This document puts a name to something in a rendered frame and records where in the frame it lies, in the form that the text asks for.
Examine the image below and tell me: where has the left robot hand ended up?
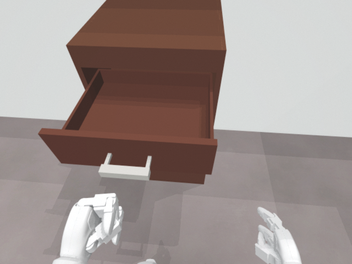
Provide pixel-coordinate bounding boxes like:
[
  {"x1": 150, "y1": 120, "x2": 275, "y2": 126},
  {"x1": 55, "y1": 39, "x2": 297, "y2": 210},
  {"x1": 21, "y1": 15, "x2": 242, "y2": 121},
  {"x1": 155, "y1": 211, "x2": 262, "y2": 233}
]
[{"x1": 60, "y1": 193, "x2": 124, "y2": 262}]

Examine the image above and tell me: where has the right robot hand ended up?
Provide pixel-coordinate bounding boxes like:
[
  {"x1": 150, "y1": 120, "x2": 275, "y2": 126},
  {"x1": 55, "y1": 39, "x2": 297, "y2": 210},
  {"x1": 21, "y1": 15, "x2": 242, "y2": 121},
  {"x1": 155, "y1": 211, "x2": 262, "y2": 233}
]
[{"x1": 255, "y1": 207, "x2": 302, "y2": 264}]

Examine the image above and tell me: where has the drawer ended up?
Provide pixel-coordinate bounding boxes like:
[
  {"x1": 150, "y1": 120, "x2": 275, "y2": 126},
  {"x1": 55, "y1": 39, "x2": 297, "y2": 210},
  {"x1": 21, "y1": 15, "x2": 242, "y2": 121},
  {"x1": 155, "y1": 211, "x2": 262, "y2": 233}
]
[{"x1": 38, "y1": 69, "x2": 218, "y2": 175}]

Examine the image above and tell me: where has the cabinet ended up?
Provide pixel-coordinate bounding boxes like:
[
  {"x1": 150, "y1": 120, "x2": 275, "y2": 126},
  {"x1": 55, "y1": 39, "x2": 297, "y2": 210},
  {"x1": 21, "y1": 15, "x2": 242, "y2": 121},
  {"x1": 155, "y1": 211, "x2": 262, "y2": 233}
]
[{"x1": 66, "y1": 0, "x2": 227, "y2": 184}]

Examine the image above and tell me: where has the handle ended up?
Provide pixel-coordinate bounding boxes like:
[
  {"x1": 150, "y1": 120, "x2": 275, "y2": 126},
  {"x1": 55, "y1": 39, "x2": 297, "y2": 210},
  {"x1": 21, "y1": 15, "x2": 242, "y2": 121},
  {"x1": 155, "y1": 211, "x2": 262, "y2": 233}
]
[{"x1": 98, "y1": 153, "x2": 152, "y2": 180}]

